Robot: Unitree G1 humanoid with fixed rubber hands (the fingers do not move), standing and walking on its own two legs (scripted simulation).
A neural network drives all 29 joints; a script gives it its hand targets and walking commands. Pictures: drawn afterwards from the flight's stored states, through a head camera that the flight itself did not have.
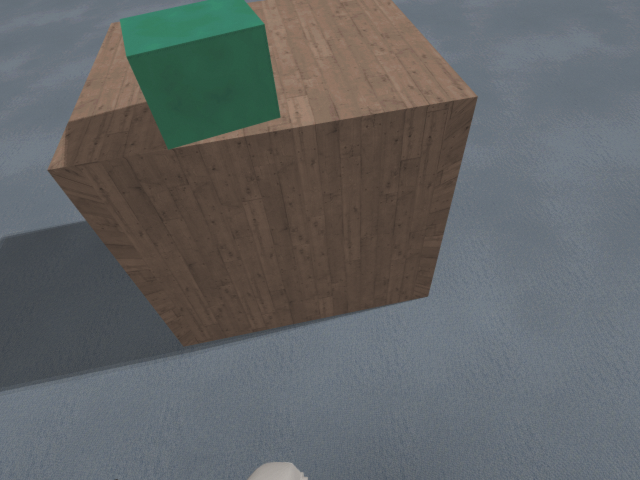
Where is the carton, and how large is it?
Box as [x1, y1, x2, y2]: [120, 0, 279, 149]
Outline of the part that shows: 243,0 206,0 120,19 126,56 168,149 279,117 264,24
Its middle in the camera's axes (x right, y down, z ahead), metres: -0.24 -0.35 +0.79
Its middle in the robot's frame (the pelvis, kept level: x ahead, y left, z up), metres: +0.84 +0.25 +0.12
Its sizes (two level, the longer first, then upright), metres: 0.239 0.186 0.185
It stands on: a pedestal, 0.78 m high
